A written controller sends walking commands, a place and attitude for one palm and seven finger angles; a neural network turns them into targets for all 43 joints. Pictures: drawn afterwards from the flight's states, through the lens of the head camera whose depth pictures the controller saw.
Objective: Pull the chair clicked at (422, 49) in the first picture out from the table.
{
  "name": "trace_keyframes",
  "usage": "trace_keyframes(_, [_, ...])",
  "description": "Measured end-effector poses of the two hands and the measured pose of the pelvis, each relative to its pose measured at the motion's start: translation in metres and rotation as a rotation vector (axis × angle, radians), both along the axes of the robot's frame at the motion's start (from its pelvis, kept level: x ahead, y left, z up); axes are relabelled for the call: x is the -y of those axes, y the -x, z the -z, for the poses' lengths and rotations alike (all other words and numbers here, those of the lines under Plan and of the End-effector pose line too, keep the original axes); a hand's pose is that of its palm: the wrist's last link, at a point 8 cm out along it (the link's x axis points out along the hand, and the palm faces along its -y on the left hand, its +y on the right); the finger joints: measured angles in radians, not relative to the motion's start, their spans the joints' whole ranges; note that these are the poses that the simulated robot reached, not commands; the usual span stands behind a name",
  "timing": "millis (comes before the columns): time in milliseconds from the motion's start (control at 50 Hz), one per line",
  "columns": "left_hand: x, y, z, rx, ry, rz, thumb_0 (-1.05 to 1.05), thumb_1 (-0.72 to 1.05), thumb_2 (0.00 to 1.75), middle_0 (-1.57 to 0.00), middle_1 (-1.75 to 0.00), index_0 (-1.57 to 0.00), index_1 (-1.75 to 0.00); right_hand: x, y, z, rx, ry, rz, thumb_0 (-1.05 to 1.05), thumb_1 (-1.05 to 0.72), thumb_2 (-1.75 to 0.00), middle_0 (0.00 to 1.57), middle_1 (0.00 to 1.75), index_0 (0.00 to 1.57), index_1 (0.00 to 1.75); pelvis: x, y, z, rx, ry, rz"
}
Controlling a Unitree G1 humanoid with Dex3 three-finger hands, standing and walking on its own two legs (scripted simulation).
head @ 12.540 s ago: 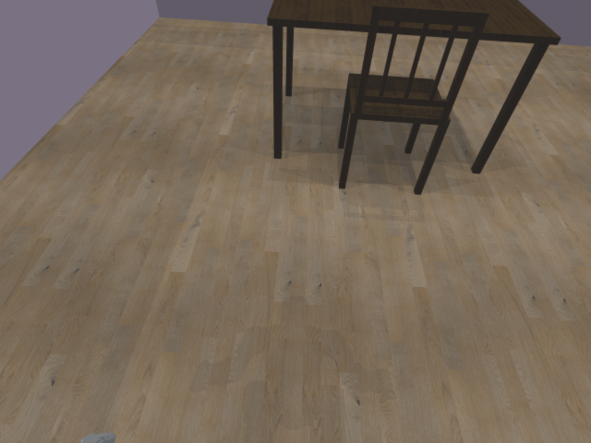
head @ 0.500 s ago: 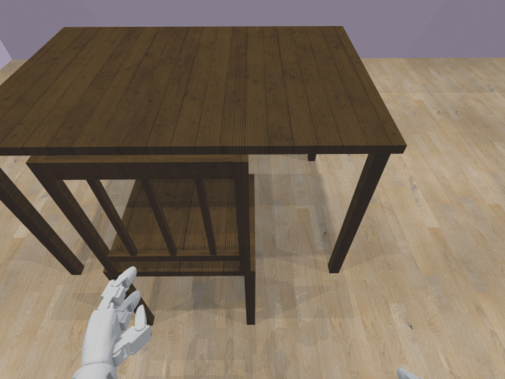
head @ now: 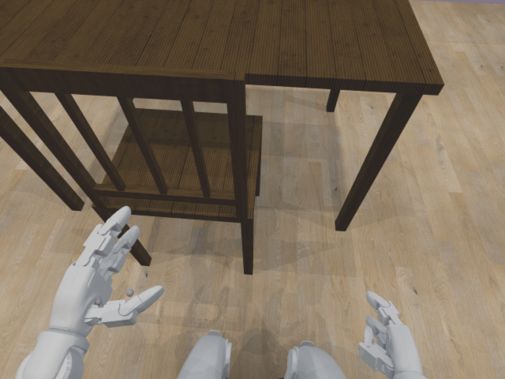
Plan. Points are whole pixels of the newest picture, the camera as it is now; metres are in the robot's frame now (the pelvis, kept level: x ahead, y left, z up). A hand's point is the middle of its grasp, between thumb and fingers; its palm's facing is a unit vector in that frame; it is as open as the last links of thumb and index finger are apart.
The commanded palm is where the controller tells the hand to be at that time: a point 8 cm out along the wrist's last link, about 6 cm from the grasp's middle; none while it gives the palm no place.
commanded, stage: raise the hand toward the chair's back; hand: left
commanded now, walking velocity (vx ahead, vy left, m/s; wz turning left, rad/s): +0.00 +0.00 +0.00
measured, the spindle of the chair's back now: (147, 151) +0.51 +0.26 +0.00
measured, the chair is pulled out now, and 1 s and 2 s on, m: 0.00 0.00 0.00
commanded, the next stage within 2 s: aim the fingers beside a spindle in 1.38 s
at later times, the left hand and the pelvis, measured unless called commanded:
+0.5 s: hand (106, 271) +0.25 +0.22 +0.06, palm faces +0.00 -1.00 -0.04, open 15.9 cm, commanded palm +0.23 +0.28 +0.06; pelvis +0.02 +0.03 +0.02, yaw -1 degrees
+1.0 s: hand (86, 251) +0.27 +0.26 +0.07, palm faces -0.02 -1.00 -0.05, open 16.9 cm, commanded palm +0.25 +0.31 +0.07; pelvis +0.02 +0.06 +0.03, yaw -1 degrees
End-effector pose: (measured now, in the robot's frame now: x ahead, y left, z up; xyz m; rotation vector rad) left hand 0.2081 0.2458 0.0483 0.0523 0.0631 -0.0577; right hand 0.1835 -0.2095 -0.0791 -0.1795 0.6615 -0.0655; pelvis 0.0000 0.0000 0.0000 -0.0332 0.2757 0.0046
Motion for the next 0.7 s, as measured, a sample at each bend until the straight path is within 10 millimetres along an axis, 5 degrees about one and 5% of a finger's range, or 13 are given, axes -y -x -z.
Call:
trace_keyframes(120, [-0.005, -0.013, -0.007, -0.052, 0.009, -0.049, 0.01, 0.12, 0.56, -0.12, -0.18, -0.13, -0.18, 0.014, 0.037, 0.001, -0.093, 0.004, 0.114, 0.02, -0.9, -0.9, 0.21, 0.3, 0.2, 0.3, -0.005, -0.007, -0.012, 0.002, -0.015, 0.019])
trace_keyframes(220, [-0.011, -0.014, -0.01, -0.025, -0.005, -0.06, 0.01, 0.01, 0.51, -0.11, -0.16, -0.12, -0.16, 0.027, 0.047, -0.007, -0.11, 0.057, 0.145, 0.02, -0.9, -0.9, 0.2, 0.3, 0.2, 0.3, -0.012, -0.011, -0.017, -0.003, -0.016, 0.024])
trace_keyframes(380, [-0.022, -0.015, -0.006, -0.006, 0.011, -0.056, 0.0, -0.18, 0.43, -0.09, -0.13, -0.1, -0.13, 0.026, 0.023, -0.025, -0.046, 0.114, 0.127, 0.02, -0.9, -0.9, 0.2, 0.29, 0.2, 0.3, -0.025, -0.014, -0.017, -0.005, -0.004, 0.022])
trace_keyframes(560, [-0.038, -0.02, -0.015, 0.017, 0.015, -0.059, 0.0, -0.39, 0.34, -0.07, -0.1, -0.08, -0.1, -0.011, -0.013, -0.04, 0.03, 0.083, 0.043, 0.02, -0.9, -0.9, 0.2, 0.29, 0.2, 0.3, -0.038, -0.018, -0.021, 0.002, 0.013, 0.011])
trace_keyframes(700, [-0.049, -0.025, -0.017, 0.003, 0.016, -0.053, -0.01, -0.47, 0.31, -0.06, -0.09, -0.07, -0.08, -0.033, -0.018, -0.04, 0.025, 0.061, 0.005, 0.01, -0.9, -0.9, 0.21, 0.3, 0.2, 0.3, -0.047, -0.02, -0.023, 0.003, 0.024, 0.007])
